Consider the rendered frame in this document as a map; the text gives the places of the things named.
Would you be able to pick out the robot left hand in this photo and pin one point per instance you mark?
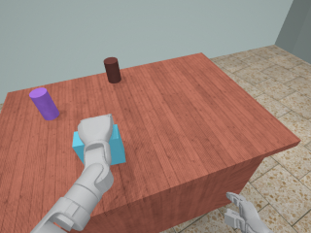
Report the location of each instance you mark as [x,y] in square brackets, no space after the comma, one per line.
[98,128]

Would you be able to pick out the table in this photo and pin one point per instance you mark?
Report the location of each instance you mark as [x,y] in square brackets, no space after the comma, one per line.
[190,135]

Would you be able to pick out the robot left upper arm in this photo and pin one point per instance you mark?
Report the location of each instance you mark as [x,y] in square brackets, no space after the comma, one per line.
[49,227]

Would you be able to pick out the left robot forearm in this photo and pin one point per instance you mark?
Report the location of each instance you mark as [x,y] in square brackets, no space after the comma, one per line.
[74,208]

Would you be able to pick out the sponge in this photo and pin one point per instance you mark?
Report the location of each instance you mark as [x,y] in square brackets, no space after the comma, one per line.
[115,142]

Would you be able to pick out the right robot forearm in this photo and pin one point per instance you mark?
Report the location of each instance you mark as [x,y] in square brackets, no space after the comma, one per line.
[254,225]

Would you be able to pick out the robot right hand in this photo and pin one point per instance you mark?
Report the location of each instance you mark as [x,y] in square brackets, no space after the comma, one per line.
[246,211]

